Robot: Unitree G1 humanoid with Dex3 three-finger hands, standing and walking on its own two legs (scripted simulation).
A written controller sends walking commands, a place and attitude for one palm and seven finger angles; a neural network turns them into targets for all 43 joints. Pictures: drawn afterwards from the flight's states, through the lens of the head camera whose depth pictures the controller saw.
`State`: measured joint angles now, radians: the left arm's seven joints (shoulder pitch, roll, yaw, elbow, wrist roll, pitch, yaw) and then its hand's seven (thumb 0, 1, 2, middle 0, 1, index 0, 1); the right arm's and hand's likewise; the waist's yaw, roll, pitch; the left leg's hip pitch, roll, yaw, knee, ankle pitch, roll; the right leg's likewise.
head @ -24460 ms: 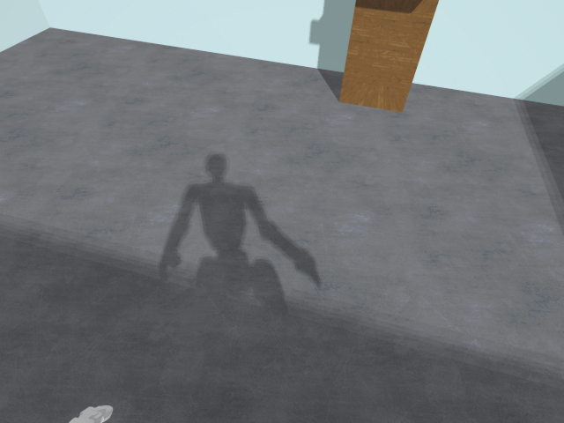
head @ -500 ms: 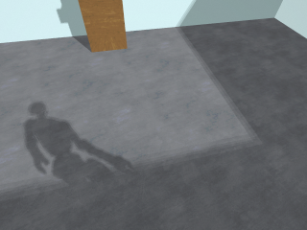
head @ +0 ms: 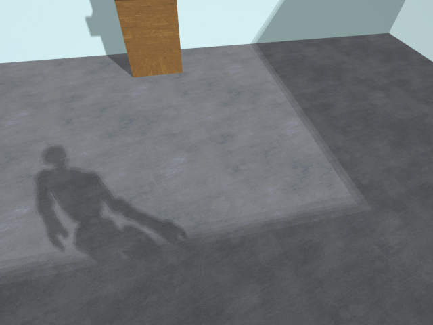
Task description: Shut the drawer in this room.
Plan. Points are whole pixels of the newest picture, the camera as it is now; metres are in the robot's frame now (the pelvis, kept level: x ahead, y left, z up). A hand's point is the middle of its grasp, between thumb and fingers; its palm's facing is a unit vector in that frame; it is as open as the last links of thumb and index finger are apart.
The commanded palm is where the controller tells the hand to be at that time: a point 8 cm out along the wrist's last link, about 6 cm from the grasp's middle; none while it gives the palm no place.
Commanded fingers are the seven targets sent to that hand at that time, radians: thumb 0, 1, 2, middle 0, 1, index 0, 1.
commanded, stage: stand and wait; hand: left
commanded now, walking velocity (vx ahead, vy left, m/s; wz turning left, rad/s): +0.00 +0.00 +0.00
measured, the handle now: out of the picture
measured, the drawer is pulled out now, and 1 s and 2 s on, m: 0.20 0.20 0.20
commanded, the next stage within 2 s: turn or walk to find it in 0.76 s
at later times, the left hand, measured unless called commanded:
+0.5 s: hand out of the picture +0.07 +0.25 -0.16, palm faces -0.02 -0.94 -0.33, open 7.4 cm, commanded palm none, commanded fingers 0.00 0.90 0.90 -0.20 -0.30 -0.20 -0.30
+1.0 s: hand out of the picture +0.07 +0.25 -0.17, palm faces +0.02 -0.94 -0.33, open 7.4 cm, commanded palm none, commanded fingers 0.00 0.90 0.90 -0.20 -0.30 -0.20 -0.30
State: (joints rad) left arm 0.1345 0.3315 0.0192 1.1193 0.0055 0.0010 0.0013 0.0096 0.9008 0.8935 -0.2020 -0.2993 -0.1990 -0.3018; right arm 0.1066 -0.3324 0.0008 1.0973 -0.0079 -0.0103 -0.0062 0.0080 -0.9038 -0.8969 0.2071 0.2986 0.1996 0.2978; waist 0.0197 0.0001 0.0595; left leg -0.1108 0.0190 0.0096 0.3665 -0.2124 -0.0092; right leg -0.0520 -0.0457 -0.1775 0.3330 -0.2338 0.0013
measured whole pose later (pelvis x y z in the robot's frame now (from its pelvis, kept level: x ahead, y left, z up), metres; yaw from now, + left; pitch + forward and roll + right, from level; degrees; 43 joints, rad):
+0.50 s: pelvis +0.00 +0.00 +0.00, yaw -1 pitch -2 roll +0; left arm 0.12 0.34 0.01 1.12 0.00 0.00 -0.01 0.01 0.90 0.89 -0.20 -0.30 -0.20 -0.30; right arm 0.13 -0.34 0.01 1.11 -0.01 -0.02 0.00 0.01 -0.90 -0.90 0.21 0.30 0.20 0.30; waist 0.01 0.00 0.06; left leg -0.09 0.02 0.03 0.32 -0.19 0.00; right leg -0.04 -0.04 -0.15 0.29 -0.20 0.01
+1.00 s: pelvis +0.00 +0.01 +0.00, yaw +1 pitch -1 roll +0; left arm 0.11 0.32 0.02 1.08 0.00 0.02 0.02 0.01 0.90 0.89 -0.20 -0.30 -0.20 -0.30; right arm 0.13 -0.32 0.00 1.07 -0.01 0.01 -0.01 0.01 -0.91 -0.90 0.21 0.30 0.20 0.30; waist 0.00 0.00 0.06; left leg -0.18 0.00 0.00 0.44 -0.24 0.00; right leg -0.11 -0.07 -0.19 0.41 -0.27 0.01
